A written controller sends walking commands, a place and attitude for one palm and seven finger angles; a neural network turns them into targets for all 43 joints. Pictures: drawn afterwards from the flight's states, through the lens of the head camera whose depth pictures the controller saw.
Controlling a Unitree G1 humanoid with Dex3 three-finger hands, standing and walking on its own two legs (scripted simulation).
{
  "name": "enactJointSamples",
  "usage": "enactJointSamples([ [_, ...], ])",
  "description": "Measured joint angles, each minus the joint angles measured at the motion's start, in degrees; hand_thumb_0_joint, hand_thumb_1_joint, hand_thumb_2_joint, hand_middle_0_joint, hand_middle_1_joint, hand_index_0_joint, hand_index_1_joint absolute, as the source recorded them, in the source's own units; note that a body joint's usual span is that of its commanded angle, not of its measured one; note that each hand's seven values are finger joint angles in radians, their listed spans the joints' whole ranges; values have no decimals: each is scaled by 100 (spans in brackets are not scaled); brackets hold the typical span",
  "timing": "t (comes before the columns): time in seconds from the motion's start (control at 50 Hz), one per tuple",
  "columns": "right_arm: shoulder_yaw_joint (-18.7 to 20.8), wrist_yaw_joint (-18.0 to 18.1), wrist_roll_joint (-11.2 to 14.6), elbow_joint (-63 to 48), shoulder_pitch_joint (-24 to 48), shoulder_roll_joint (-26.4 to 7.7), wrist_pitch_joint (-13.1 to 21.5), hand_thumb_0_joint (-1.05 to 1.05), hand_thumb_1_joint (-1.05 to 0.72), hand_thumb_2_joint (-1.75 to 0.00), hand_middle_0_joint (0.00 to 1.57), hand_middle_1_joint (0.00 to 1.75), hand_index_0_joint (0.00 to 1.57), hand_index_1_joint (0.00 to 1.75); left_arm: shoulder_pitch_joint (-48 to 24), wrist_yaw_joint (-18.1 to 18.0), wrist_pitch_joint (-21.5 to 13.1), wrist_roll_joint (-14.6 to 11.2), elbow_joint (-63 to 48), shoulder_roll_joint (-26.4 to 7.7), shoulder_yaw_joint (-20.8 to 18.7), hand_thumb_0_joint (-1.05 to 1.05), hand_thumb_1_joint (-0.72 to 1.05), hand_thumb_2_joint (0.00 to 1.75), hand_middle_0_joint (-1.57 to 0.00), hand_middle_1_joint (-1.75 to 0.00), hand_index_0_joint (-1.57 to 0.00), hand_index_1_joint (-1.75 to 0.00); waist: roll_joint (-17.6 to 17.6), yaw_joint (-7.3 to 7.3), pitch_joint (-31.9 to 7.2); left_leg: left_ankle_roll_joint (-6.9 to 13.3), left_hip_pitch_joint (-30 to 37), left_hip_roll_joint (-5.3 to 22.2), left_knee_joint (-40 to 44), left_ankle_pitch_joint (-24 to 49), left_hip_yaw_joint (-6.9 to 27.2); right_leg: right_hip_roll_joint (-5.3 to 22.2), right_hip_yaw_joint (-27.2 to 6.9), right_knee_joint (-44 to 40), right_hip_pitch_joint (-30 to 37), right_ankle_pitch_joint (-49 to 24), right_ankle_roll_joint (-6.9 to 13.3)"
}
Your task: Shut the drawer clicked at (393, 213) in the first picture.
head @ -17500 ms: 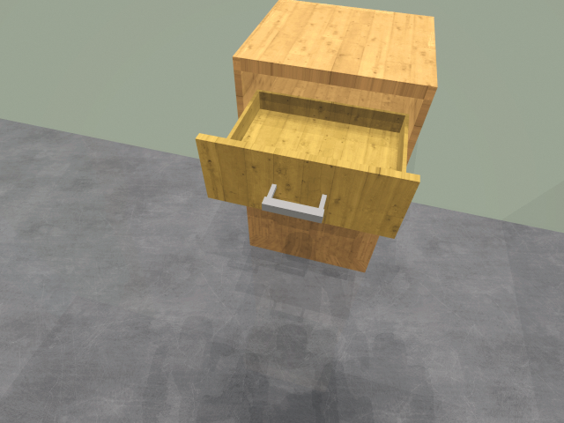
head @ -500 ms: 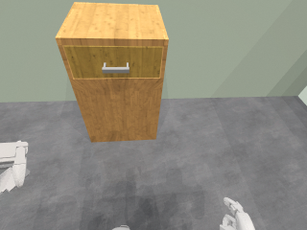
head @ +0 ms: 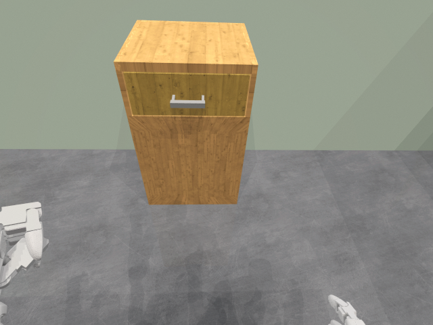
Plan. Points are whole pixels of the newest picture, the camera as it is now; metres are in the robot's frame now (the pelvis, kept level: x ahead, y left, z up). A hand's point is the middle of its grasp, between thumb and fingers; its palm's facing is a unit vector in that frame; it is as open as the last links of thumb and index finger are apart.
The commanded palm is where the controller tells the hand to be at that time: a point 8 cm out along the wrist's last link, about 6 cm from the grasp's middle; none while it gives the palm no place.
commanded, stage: stop stepping back and stand still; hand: left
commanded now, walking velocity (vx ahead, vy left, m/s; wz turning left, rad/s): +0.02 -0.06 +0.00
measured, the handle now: (188, 100) +0.88 +0.17 -0.06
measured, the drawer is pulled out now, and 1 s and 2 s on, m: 0.00 0.00 0.00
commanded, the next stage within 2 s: let the arm hang, fingers relaxed in 0.08 s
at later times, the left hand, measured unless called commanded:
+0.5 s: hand out of the picture +0.05 +0.19 -0.17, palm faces +0.06 -0.98 -0.21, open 3.2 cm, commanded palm none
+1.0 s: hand out of the picture -0.02 +0.17 -0.16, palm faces +0.05 -0.98 -0.18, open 7.1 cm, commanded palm none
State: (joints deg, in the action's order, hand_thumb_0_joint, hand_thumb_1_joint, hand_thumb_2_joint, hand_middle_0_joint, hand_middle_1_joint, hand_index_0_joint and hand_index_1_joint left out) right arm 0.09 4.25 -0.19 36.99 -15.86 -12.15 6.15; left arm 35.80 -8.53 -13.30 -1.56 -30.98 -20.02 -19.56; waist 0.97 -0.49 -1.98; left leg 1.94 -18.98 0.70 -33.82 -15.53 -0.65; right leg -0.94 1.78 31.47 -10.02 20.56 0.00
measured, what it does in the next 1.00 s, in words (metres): stands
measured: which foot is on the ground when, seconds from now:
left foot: down 0.00-1.00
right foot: down 0.00-1.00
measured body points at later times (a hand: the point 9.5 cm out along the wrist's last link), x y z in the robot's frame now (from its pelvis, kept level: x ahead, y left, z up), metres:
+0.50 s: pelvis +0.00 -0.01 +0.00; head +0.01 +0.02 +0.45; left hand +0.05 +0.24 -0.15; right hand +0.06 -0.25 -0.13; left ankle +0.04 +0.10 -0.73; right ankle -0.01 -0.11 -0.73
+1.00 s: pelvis -0.01 +0.00 +0.01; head +0.00 +0.00 +0.46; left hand -0.03 +0.22 -0.15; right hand +0.00 -0.21 -0.15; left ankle +0.04 +0.10 -0.73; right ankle -0.01 -0.11 -0.73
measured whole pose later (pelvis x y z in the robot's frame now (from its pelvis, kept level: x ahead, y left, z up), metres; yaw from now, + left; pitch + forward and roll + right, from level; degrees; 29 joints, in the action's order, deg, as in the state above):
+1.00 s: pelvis -0.01 +0.00 +0.01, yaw +1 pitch -2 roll -1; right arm 0.8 2.0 -1.1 65.1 -15.3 -7.9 -0.9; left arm 16.5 -1.6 -0.1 0.8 66.2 -8.0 -0.1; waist 1.0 0.2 2.4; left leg 2.2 -13.6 -1.2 -24.6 -9.0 -1.3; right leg -0.3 3.0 24.3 -8.0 14.3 0.9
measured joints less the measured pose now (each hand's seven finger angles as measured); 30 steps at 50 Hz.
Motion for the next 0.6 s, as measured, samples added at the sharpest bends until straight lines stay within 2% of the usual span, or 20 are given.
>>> enactJointSamples([
  [0.04,-12,51,10,77,105,28,7,1,-90,-90,20,30,20,30,-228,-23,74,8,113,64,-6,2,89,90,-141,-160,-141,-160,-131,-50,147,26,34,-120,-97,106,-82,127,-68,286,-50,122,-41],
  [0.1,-71,41,-38,45,244,181,122,1,-90,-90,20,30,20,30,-379,-30,145,50,168,0,-101,2,89,90,-141,-160,-141,-160,-278,-14,270,47,150,-220,128,213,-180,128,-180,889,-352,464,-35],
  [0.12,-97,14,-48,4,266,231,175,1,-90,-90,20,30,20,30,-398,-29,150,60,134,-49,-123,2,89,90,-140,-160,-141,-160,-289,17,307,42,179,-229,227,275,-170,107,-161,879,-398,485,-30],
  [0.16,-170,-53,-50,-103,288,308,240,1,-90,-90,20,30,20,30,-327,-23,115,67,-24,-171,-177,2,89,90,-140,-160,-141,-160,-308,69,356,4,186,-232,329,353,-151,85,-84,351,-323,277,-12],
  [0.18,-198,-84,-53,-155,301,324,244,1,-90,-90,20,30,20,30,-259,-10,74,71,-110,-215,-197,2,89,90,-140,-160,-141,-160,-284,95,379,-22,159,-211,302,347,-136,61,-56,104,-269,-124,39],
  [0.2,-156,-188,-35,-64,320,276,308,1,-90,-90,20,30,20,30,-368,105,-18,158,139,-262,-53,2,89,90,-140,-160,-141,-160,-161,100,333,-41,26,-167,150,296,-78,17,17,58,-307,-310,98],
  [0.24,-19,-376,-5,305,419,99,167,1,-90,-90,20,30,20,30,-900,430,240,276,1335,-243,528,1,90,90,-140,-160,-141,-159,125,41,136,-102,-184,-92,-117,161,-28,-22,125,198,-452,-241,163],
  [0.3,77,-460,-63,777,538,-101,-313,1,-90,-90,20,30,20,30,-1701,675,969,349,3704,178,1200,1,90,90,-136,-156,-137,-156,330,71,-16,-46,-311,-126,-415,-25,27,24,224,493,-536,33,157],
  [0.34,85,-478,-112,980,541,-112,-532,1,-90,-90,20,30,20,30,-2018,718,1351,373,5132,457,1437,1,90,90,-131,-152,-133,-152,224,126,48,-12,-245,-174,-485,-79,13,77,216,643,-503,145,152],
  [0.38,65,-465,-149,1139,495,-69,-643,1,-91,-90,20,30,20,30,-2141,737,1591,361,6279,678,1629,1,91,90,-126,-147,-127,-146,25,196,172,24,-121,-210,-411,-50,-16,116,190,666,-427,172,117],
  [0.44,14,-404,-163,1423,353,-2,-697,1,-91,-90,20,30,20,30,-2120,679,1686,358,7521,960,1851,2,91,90,-116,-138,-117,-136,-202,239,356,-4,30,-182,-162,58,22,76,221,355,-246,13,130],
  [0.46,6,-379,-156,1537,289,39,-710,1,-91,-90,20,30,20,30,-2106,556,1642,394,7785,929,1785,2,91,90,-113,-138,-113,-133,-262,213,411,-26,62,-159,-58,120,55,45,250,197,-185,-71,141],
  [0.52,5,-321,-143,1887,119,116,-766,1,-91,-90,20,30,20,30,-1981,656,1554,297,8423,760,1766,2,91,90,-102,-129,-103,-121,-335,101,530,-60,150,-105,250,300,107,-28,290,-254,-30,-319,175],
  [0.6,30,-266,-105,2267,-27,149,-789,1,-91,-90,20,30,20,30,-1748,739,1489,247,9079,708,1833,2,91,90,-87,-111,-88,-105,-258,18,627,-51,261,-94,524,448,107,-50,285,-628,119,-529,167],
])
